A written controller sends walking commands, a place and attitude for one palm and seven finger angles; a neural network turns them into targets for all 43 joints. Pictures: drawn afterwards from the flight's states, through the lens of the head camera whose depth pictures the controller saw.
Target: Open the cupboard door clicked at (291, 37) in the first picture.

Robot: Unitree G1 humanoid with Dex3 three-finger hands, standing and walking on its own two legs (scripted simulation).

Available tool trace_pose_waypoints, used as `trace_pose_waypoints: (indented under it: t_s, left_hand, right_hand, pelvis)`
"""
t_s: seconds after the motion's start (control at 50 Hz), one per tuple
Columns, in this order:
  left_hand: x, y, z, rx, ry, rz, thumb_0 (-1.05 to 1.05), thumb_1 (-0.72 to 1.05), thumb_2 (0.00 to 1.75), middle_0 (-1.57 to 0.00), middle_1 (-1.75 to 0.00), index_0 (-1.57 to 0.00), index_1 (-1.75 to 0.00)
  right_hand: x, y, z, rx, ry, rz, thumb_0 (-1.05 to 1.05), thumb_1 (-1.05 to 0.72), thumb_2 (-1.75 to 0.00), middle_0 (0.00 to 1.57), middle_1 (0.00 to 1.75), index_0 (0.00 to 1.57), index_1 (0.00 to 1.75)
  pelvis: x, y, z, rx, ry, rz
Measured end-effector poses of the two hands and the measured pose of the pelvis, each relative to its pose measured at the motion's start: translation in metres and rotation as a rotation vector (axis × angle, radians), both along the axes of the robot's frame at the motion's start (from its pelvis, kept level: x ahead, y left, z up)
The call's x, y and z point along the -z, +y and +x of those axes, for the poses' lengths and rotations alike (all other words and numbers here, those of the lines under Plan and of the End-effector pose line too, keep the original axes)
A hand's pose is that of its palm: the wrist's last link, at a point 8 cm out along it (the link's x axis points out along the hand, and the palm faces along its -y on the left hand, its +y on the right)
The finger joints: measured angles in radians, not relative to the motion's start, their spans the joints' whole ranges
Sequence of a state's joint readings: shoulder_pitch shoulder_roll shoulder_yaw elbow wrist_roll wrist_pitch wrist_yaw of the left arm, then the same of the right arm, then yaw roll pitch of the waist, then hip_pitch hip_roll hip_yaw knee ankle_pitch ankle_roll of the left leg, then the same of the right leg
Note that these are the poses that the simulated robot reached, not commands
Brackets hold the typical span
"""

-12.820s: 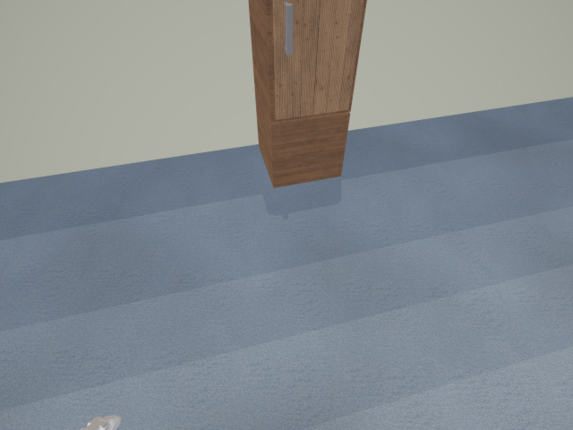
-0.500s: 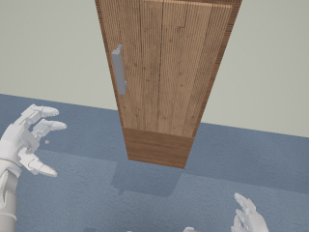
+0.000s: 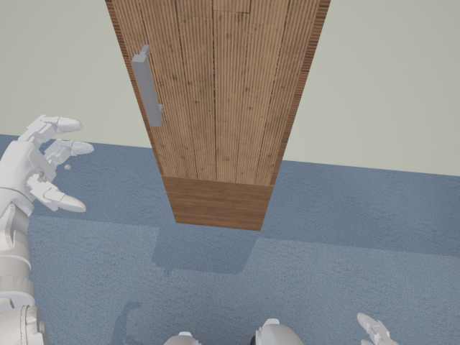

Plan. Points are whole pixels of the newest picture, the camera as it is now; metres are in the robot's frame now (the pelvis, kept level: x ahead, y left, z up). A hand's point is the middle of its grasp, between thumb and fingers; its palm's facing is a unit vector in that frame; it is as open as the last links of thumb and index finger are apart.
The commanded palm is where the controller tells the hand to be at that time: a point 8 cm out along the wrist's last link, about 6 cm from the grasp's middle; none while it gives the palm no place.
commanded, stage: move the hooked fingers beside the handle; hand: left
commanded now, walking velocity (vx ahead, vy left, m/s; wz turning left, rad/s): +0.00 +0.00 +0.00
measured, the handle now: (151, 88) +0.59 +0.18 +0.08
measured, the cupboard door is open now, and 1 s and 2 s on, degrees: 0 0 0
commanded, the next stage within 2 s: slide the fingers in behind the handle in 1.82 s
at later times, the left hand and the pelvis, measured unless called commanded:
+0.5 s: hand (91, 129) +0.46 +0.26 +0.09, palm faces -0.08 -1.00 -0.01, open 14.0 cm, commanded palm +0.44 +0.31 +0.09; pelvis +0.00 +0.00 -0.01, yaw -1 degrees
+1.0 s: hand (113, 94) +0.55 +0.24 +0.10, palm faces -0.10 -0.99 -0.03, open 14.0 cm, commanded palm +0.54 +0.28 +0.09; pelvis +0.01 +0.01 -0.02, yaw -1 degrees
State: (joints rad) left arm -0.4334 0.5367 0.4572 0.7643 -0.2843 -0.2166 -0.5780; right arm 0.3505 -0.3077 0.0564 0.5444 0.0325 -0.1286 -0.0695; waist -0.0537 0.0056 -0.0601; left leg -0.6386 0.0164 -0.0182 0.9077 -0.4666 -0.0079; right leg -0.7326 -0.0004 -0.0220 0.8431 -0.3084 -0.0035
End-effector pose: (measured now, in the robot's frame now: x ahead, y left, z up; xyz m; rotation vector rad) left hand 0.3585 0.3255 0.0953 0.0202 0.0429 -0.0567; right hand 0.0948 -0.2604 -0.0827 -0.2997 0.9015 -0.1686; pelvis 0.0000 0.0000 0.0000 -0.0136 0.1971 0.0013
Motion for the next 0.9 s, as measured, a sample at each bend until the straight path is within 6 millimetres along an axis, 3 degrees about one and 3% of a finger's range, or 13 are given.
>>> trace_pose_waypoints:
  t_s: [0.22,0.42,0.56,0.9]
  left_hand:
    - [-0.003,-0.015,0.042,0.040,-0.009,-0.016,-0.02,-0.50,0.30,-0.30,-1.20,-0.30,-1.20]
    - [-0.003,-0.016,0.071,0.022,-0.021,-0.016,-0.02,-0.50,0.30,-0.30,-1.20,-0.30,-1.20]
    - [0.000,-0.014,0.091,0.034,0.000,0.002,-0.02,-0.50,0.30,-0.30,-1.20,-0.30,-1.20]
    - [0.002,-0.031,0.154,0.038,0.025,0.006,-0.02,-0.50,0.30,-0.30,-1.20,-0.30,-1.20]
  right_hand:
    - [0.007,-0.006,-0.018,0.040,0.093,-0.011,0.01,-0.90,-0.90,0.20,0.30,0.20,0.30]
    - [0.011,-0.006,-0.034,0.074,0.170,-0.010,0.00,-0.90,-0.90,0.20,0.30,0.20,0.30]
    - [0.014,-0.005,-0.051,0.095,0.251,-0.026,0.00,-0.90,-0.90,0.20,0.30,0.20,0.30]
    - [0.017,0.006,-0.096,0.171,0.410,-0.033,0.00,-0.90,-0.90,0.20,0.30,0.20,0.30]
  pelvis:
    - [0.003,-0.001,0.002,0.001,0.040,-0.002]
    - [0.005,0.001,0.004,0.013,0.073,-0.003]
    - [0.008,0.003,0.004,0.008,0.099,-0.010]
    - [0.014,0.011,0.005,0.013,0.168,-0.024]
